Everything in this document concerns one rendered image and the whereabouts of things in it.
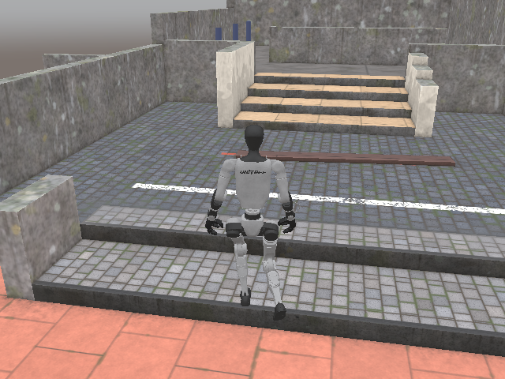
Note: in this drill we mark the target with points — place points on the left robot hand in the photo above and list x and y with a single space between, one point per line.
216 223

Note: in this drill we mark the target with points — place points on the robot right forearm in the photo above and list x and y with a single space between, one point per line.
289 209

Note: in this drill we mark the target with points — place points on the right robot shin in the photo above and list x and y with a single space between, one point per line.
273 283

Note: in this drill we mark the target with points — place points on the left robot upper arm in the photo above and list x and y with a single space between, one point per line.
224 178

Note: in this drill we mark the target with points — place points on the robot head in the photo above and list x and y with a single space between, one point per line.
254 136

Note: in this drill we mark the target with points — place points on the right robot hand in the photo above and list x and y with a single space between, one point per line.
285 221

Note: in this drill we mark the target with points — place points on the robot left forearm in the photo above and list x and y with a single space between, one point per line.
214 208

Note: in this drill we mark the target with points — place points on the right robot upper arm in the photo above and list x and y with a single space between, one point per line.
281 180

